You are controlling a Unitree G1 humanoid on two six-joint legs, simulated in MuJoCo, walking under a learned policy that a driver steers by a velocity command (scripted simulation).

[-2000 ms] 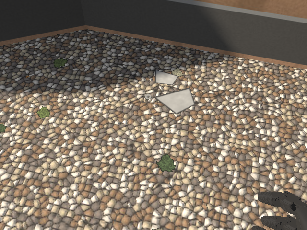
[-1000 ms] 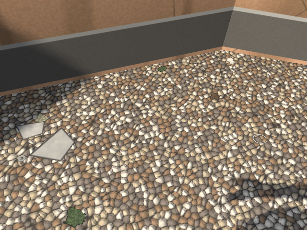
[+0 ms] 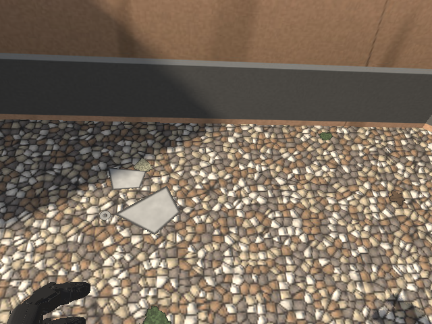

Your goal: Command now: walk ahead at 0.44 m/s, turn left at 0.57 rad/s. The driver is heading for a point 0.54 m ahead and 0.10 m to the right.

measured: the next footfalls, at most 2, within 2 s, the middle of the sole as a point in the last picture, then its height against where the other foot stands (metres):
right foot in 0.16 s outside the picture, level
left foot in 0.60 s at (147, 309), level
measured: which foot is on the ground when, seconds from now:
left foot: down 0.00-0.18, up 0.20-0.58, down 0.60-1.00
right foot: up 0.00-0.14, down 0.16-0.60, up 0.62-0.92, down 0.94-1.00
